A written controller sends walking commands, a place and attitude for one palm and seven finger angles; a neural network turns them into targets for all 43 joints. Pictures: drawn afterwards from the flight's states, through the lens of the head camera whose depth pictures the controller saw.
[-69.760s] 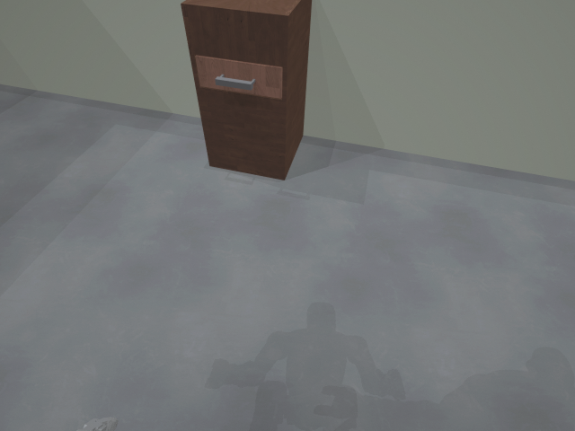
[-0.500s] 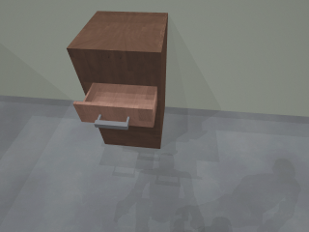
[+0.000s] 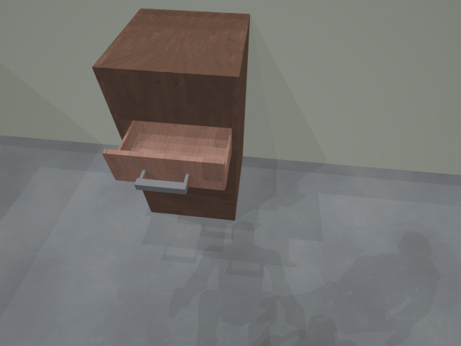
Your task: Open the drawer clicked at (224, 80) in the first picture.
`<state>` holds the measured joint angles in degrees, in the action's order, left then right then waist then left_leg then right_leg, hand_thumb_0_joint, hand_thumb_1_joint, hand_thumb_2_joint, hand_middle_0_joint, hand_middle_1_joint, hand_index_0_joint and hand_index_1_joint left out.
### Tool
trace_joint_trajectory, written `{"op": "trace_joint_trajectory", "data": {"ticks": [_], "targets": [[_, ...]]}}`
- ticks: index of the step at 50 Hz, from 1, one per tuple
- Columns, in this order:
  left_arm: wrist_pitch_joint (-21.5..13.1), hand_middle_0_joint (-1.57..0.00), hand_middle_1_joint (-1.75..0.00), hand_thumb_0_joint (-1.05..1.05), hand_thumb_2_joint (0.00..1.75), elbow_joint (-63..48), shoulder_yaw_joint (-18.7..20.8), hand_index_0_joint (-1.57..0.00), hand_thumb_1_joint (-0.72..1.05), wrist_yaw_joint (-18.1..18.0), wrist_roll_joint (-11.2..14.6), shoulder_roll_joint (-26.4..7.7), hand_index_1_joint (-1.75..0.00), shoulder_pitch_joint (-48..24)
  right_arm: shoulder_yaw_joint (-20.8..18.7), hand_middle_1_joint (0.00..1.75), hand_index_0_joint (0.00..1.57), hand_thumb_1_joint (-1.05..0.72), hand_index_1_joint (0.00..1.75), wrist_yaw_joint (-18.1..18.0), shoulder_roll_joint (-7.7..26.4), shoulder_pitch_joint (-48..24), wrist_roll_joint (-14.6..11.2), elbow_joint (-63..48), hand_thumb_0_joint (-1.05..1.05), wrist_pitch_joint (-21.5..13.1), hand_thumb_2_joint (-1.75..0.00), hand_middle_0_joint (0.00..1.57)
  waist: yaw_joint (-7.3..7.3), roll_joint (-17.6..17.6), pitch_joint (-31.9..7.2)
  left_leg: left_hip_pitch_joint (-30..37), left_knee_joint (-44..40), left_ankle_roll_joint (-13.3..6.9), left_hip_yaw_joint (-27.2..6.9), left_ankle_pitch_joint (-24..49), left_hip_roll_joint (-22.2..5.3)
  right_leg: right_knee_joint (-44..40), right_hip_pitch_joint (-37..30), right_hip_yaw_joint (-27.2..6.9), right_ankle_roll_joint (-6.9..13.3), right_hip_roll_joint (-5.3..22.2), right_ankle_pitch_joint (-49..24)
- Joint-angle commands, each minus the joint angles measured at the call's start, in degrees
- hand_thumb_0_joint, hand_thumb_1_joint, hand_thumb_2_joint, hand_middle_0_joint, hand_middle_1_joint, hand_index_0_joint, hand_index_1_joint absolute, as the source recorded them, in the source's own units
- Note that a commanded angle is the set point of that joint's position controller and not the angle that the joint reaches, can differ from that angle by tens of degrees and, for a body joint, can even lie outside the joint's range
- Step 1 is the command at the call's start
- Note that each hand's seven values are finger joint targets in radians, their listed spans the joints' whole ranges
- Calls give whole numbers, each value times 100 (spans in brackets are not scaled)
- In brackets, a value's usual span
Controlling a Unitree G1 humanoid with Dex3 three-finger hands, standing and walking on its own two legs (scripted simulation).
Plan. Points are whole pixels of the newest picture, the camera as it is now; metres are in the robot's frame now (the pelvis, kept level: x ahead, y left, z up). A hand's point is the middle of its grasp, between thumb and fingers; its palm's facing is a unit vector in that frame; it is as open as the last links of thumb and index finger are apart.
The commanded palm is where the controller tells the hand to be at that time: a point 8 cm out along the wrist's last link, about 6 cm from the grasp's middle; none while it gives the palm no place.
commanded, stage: look to check the result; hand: left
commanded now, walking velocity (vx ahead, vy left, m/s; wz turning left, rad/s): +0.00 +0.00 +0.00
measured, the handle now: (163, 180) +0.61 +0.25 -0.23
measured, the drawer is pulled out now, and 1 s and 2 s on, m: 0.16 0.16 0.16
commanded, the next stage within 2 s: come to a stop and stand still in 0.38 s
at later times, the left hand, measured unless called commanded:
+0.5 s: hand out of the picture +0.09 +0.22 -0.16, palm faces +0.00 -0.96 -0.29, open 7.4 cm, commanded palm none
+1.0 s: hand out of the picture +0.10 +0.25 -0.15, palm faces +0.02 -0.94 -0.33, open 7.4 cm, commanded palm none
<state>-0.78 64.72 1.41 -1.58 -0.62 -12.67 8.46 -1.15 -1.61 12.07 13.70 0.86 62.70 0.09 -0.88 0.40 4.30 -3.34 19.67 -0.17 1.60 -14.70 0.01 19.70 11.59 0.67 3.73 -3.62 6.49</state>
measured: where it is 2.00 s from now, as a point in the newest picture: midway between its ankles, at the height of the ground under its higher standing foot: outside the picture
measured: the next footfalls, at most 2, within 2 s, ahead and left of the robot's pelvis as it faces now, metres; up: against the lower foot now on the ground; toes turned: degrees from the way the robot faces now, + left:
none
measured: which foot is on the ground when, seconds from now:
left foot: down 0.00-1.00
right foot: down 0.00-1.00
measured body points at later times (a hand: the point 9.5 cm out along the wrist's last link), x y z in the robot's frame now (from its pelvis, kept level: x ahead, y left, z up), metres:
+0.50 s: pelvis +0.01 +0.00 +0.00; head +0.04 +0.00 +0.45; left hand +0.09 +0.27 -0.14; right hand +0.05 -0.28 -0.15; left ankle -0.04 +0.12 -0.75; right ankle +0.05 -0.08 -0.75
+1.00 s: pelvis +0.00 +0.01 +0.00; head -0.02 +0.01 +0.44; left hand +0.10 +0.30 -0.12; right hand +0.09 -0.27 -0.13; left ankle -0.04 +0.12 -0.75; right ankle +0.05 -0.08 -0.75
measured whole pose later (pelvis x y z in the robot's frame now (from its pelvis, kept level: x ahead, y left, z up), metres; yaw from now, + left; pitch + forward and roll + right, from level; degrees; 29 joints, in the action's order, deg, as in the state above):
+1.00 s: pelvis +0.00 +0.01 +0.00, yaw +1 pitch -3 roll +0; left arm -0.7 56.6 -0.1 -0.5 -0.3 -17.6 8.7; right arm 0.5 -0.2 18.3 10.7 1.2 56.1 -0.7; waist -0.2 1.0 0.1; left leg -4.3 24.4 -1.5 1.1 -17.1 1.4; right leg 24.7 12.4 1.1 2.5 -2.1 9.3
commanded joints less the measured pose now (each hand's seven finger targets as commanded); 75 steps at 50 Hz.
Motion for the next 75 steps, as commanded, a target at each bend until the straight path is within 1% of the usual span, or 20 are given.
{"op": "trace_joint_trajectory", "data": {"ticks": [1,5,9,22,26,27,28,29,30,31,32,33,35,37,40,46,55,63,65,75], "targets": [[-111,-20,-30,0,90,-275,164,-20,90,-47,-13,-961,-30,2,-163,30,20,-90,30,-29,821,279,13,-144,0,-49,-90,20,-13,-87,-243,-422,-434,-172,-452,374,-539,-366,-512,-835,-56,872,-314],[-112,-20,-30,0,90,-291,175,-20,90,-44,-16,-1035,-30,-50,-165,30,20,-90,30,-21,906,197,14,-145,0,-41,-90,20,-10,-62,-189,-418,-447,-176,-455,342,-533,-437,-491,-874,-67,882,-210],[-137,-20,-30,0,90,-291,182,-20,90,-44,-11,-1110,-30,-109,-184,30,20,-90,30,-18,986,134,13,-160,0,-50,-90,20,-23,-88,-400,-289,-416,-172,-461,552,-554,-368,-614,-838,-61,891,-590],[-153,-20,-30,0,90,-316,208,-20,90,-30,-14,-1294,-30,-289,-185,30,20,-90,30,-17,1210,-159,9,-196,0,-66,-90,20,5,38,-430,-194,-481,-140,-464,764,-597,-355,-681,-830,-62,909,-891],[-142,-20,-30,0,90,-315,192,-20,90,-18,-11,-1343,-30,-361,-170,30,20,-90,30,-4,1259,-217,17,-170,0,-67,-90,20,6,56,-413,-253,-557,-125,-479,685,-605,-391,-740,-804,-67,930,-731],[-172,-20,-30,0,90,-758,122,-20,90,-39,-65,-1711,-30,292,-210,30,20,-90,30,35,1467,-183,25,-801,0,-110,-90,20,49,-45,-791,-346,190,-148,-447,1349,-405,313,-1156,-849,-114,921,-1464],[-198,-20,-30,0,90,-852,245,-20,90,-41,26,-1560,-30,276,-220,30,20,-90,30,-2,1556,-111,24,-912,0,-227,-90,20,10,228,-1601,-360,258,-143,-454,734,-520,463,-1131,-1038,32,1184,-940],[-191,-20,-30,0,90,-987,320,-20,90,-19,-20,-1622,-30,44,-261,30,20,-90,30,-36,1602,-125,61,-922,0,-234,-90,20,-41,304,-1703,-490,349,-152,-466,845,-367,461,-1352,-1068,129,1163,-1400],[-191,-20,-30,0,90,-1129,310,-20,90,-7,-14,-1642,-30,44,-266,30,20,-90,30,-43,1580,-122,44,-996,0,-224,-90,20,-17,249,-1721,-617,490,-173,-425,816,-342,478,-1468,-1056,185,1225,-1632],[-199,-20,-30,0,90,-1150,292,-20,90,-7,-24,-1584,-30,39,-242,30,20,-90,30,-49,1499,-163,22,-1041,0,-214,-90,20,-11,121,-1524,-724,504,-178,-427,660,-337,426,-1299,-1106,227,1266,-1519],[-181,-20,-30,0,90,-1189,247,-20,90,-10,-9,-1537,-30,-18,-197,30,20,-90,30,-30,1449,-157,25,-1078,0,-181,-90,20,-49,-210,-1160,-743,428,-215,-453,515,-336,325,-991,-1055,207,1170,-1132],[-185,-20,-30,0,90,-1231,226,-20,90,-15,-1,-1473,-30,-81,-187,30,20,-90,30,-25,1461,-151,28,-1117,0,-185,-90,20,-58,-355,-845,-800,395,-233,-494,650,-377,342,-796,-983,173,1116,-1196],[-189,-20,-30,0,90,-1284,180,-20,90,-17,19,-1438,-30,-139,-186,30,20,-90,30,-24,1541,-167,29,-1132,0,-174,-90,20,-63,-283,-418,-800,310,-243,-553,854,-474,369,-422,-914,123,1029,-1185],[-176,-20,-30,0,90,-1312,150,-20,90,-4,28,-1467,-30,-186,-167,30,20,-90,30,-15,1588,-196,33,-1112,0,-176,-90,20,-47,136,-328,-700,205,-256,-593,1109,-554,420,-270,-790,77,956,-1051],[-154,-20,-30,0,90,-1315,114,-20,90,23,36,-1485,-30,-204,-148,30,20,-90,30,9,1661,-326,49,-1095,0,-183,-90,20,12,176,-288,-772,97,-262,-605,1023,-608,387,-316,-740,19,901,-731],[-138,-20,-30,0,90,-1281,90,-20,90,57,25,-1560,-30,-268,-110,30,20,-90,30,68,1727,-410,48,-1029,0,-173,-90,20,30,-131,-187,-881,-131,-275,-659,224,-584,34,-251,-888,-49,904,220],[-136,-20,-30,0,90,-1066,37,-20,90,57,28,-1506,-30,-174,-56,30,20,-90,30,96,1668,-432,34,-752,0,-185,-90,20,47,4,-417,-812,-310,-243,-701,248,-632,-17,-479,-819,-104,960,3],[-124,-20,-30,0,90,-781,-15,-20,90,35,28,-1357,-30,-34,-8,30,20,-90,30,87,1534,-297,16,-423,0,-167,-90,20,41,-68,-372,-771,-412,-210,-713,178,-661,-96,-501,-778,-139,998,8],[-118,-20,-30,0,90,-716,-28,-20,90,34,26,-1350,-30,9,5,30,20,-90,30,85,1527,-300,15,-347,0,-158,-90,20,57,19,-279,-854,-454,-204,-701,21,-648,-140,-490,-809,-147,1005,129],[-101,-20,-30,0,90,-531,-40,-20,90,16,13,-1177,-30,186,32,30,20,-90,30,75,1340,-108,19,-132,0,-136,-90,20,56,-36,-137,-924,-483,-196,-695,-216,-604,-283,-383,-864,-170,1022,494]]}}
